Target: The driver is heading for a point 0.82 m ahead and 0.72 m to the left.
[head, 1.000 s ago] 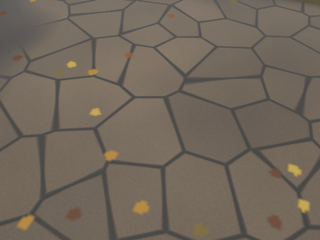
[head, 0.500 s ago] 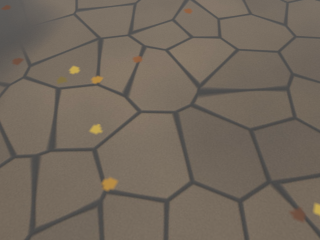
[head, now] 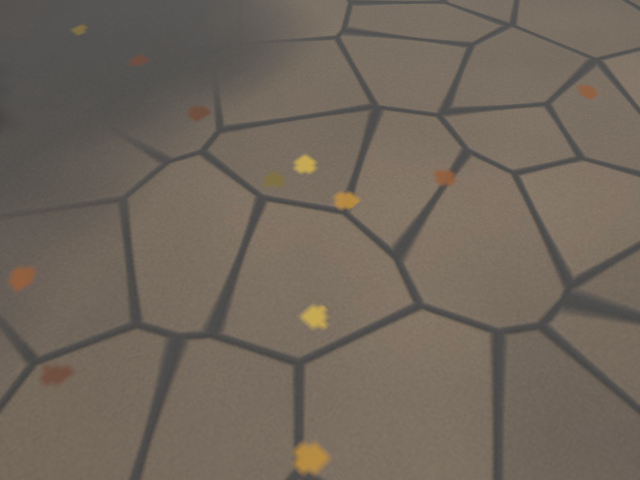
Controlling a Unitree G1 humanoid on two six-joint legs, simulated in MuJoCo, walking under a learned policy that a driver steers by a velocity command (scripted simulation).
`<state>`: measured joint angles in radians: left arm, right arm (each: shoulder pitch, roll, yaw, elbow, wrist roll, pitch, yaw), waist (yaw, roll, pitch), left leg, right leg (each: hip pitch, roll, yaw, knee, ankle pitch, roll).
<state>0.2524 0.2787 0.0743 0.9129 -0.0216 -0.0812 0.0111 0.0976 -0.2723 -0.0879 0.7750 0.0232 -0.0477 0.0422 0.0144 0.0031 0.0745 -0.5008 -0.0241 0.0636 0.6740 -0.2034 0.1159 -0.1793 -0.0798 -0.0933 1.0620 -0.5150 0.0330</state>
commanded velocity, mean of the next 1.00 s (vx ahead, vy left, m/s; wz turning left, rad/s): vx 0.50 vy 0.00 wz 0.59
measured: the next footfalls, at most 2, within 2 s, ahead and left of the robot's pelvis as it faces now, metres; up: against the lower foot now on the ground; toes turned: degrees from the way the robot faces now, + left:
right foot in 0.44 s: +0.46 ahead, -0.09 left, +0.00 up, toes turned +19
left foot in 0.96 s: +0.59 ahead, +0.27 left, +0.00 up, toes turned +37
